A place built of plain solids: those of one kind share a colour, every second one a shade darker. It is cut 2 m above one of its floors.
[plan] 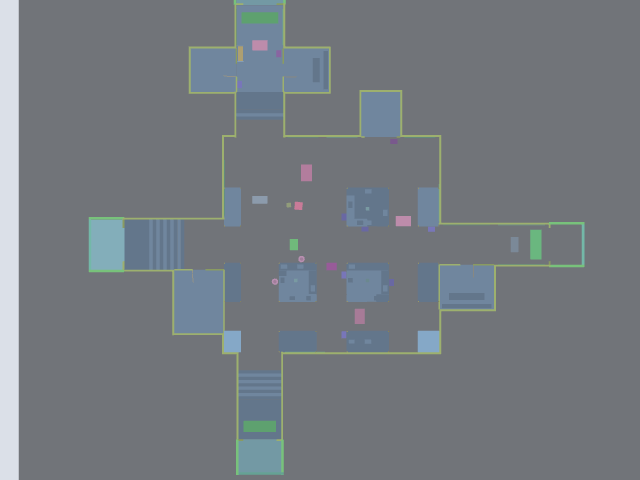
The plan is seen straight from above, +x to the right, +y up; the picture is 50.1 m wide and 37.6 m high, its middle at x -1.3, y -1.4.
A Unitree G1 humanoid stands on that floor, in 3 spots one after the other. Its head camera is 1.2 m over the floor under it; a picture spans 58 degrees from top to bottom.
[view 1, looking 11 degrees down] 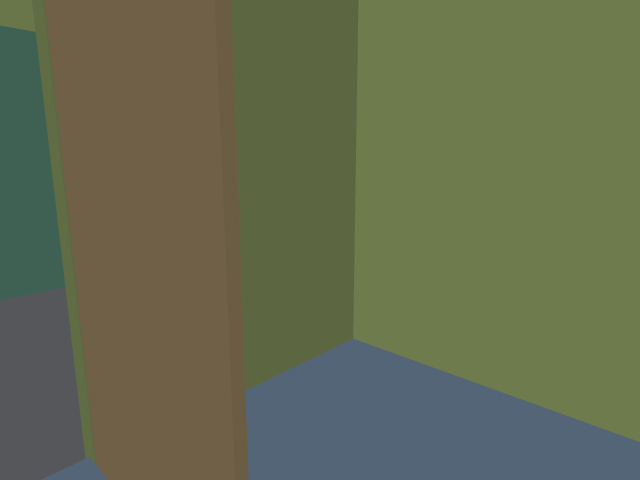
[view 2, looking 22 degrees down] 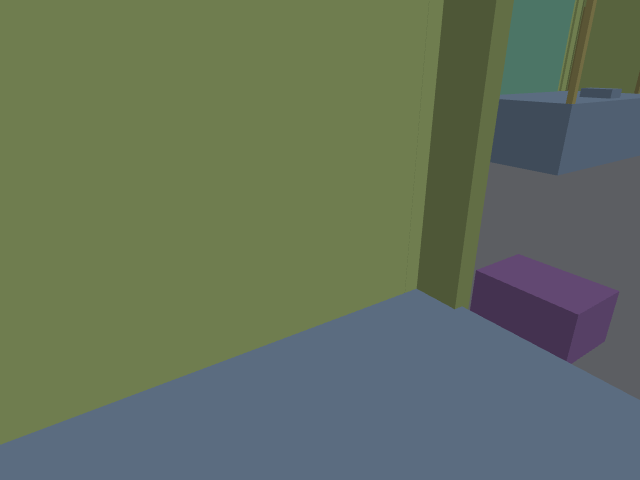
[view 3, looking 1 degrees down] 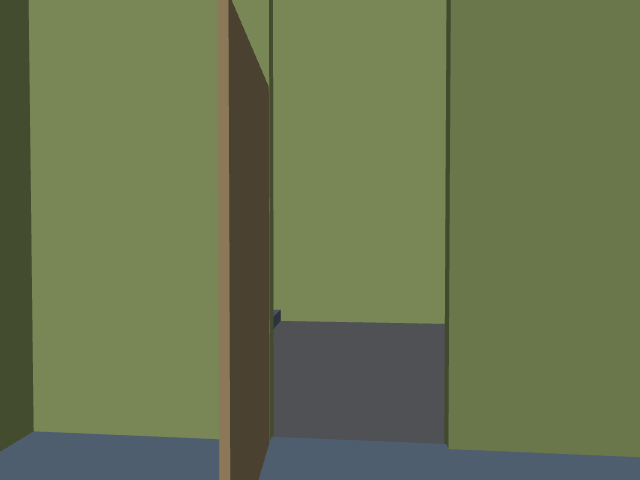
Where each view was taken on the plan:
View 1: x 10.19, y -5.08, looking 43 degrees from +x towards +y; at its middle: wall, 2.53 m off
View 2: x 3.46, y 8.44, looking -34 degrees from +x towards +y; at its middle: wall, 1.99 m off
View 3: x -10.77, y -6.21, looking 95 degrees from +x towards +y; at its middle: wall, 6.44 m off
